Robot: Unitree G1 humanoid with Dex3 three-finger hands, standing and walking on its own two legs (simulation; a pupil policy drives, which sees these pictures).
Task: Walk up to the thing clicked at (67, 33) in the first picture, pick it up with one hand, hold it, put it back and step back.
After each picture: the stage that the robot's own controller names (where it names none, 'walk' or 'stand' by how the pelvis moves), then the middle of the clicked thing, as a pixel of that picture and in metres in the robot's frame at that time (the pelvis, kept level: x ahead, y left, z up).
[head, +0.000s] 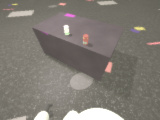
stand; (66, 30) +1.08 +0.40 -0.11
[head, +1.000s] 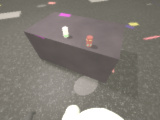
walk; (65, 32) +0.96 +0.35 -0.07
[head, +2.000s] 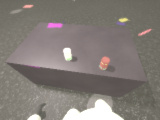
walk; (67, 54) +0.57 +0.22 -0.09
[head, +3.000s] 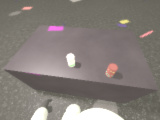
stand; (71, 60) +0.49 +0.20 -0.08
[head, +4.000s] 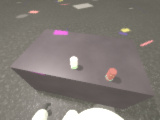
stand; (73, 63) +0.51 +0.18 -0.11
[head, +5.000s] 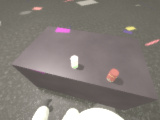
stand; (74, 62) +0.50 +0.17 -0.10
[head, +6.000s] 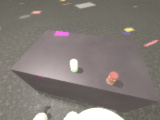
stand; (73, 65) +0.48 +0.18 -0.11
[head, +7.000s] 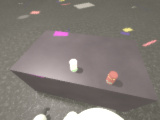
stand; (73, 65) +0.48 +0.18 -0.11
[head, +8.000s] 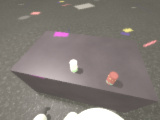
rise first; (73, 66) +0.48 +0.18 -0.11
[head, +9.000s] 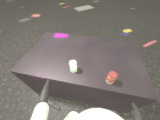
rise first; (73, 66) +0.48 +0.20 -0.11
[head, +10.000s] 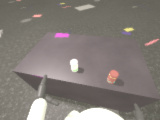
go down; (74, 65) +0.48 +0.20 -0.11
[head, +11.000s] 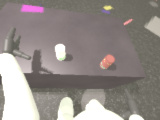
go down; (60, 52) +0.49 +0.19 -0.03
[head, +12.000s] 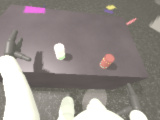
approach; (60, 52) +0.49 +0.19 -0.03
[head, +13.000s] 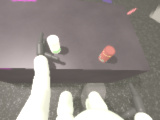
close in; (54, 45) +0.51 +0.20 +0.01
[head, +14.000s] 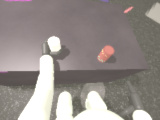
close; (55, 46) +0.49 +0.18 +0.02
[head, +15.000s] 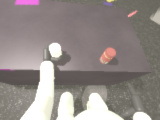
lift; (56, 52) +0.45 +0.19 +0.01
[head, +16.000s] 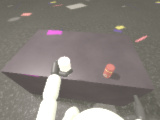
lift; (65, 67) +0.33 +0.17 +0.11
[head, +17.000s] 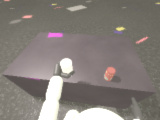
hold; (67, 68) +0.32 +0.17 +0.10
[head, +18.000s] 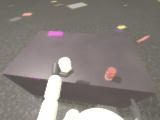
hold; (65, 67) +0.32 +0.17 +0.10
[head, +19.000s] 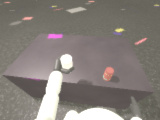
crouch; (67, 64) +0.35 +0.17 +0.11
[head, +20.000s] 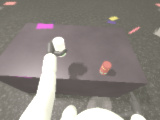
crouch; (59, 47) +0.46 +0.20 +0.11
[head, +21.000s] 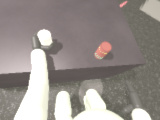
lower; (46, 40) +0.53 +0.21 +0.02
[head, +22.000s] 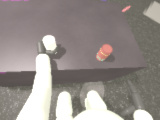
lower; (50, 45) +0.50 +0.20 +0.02
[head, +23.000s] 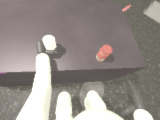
lower; (50, 45) +0.50 +0.20 +0.01
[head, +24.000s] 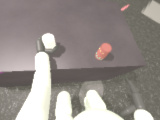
lower; (49, 44) +0.51 +0.20 +0.02
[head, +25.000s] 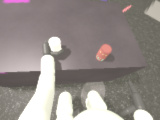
open; (55, 47) +0.50 +0.17 +0.02
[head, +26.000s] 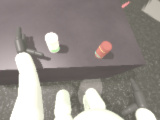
withdraw; (52, 43) +0.50 +0.18 +0.02
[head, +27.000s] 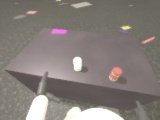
sink last; (77, 64) +0.47 +0.15 -0.05
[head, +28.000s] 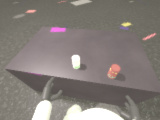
stand; (76, 62) +0.48 +0.16 -0.05
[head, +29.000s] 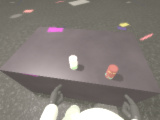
stand; (73, 62) +0.47 +0.17 -0.04
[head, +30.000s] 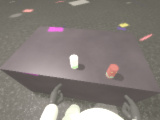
stand; (74, 62) +0.48 +0.17 -0.04
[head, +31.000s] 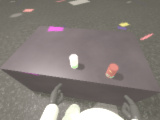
stand; (74, 61) +0.48 +0.17 -0.04
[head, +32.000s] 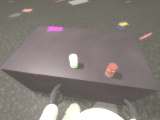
stand; (73, 61) +0.48 +0.17 -0.04
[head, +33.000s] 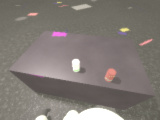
stand; (76, 65) +0.49 +0.16 -0.11
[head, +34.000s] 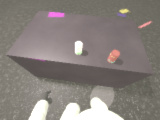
walk; (78, 48) +0.59 +0.12 -0.09
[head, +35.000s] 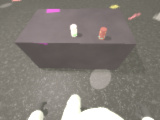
walk; (73, 30) +0.84 +0.25 -0.07
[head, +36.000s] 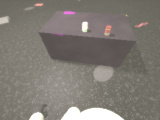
stand; (85, 27) +1.11 +0.18 -0.09
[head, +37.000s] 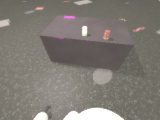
stand; (84, 31) +1.11 +0.16 -0.11
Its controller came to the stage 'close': yes
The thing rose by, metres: 0.21
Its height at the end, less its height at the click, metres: +0.00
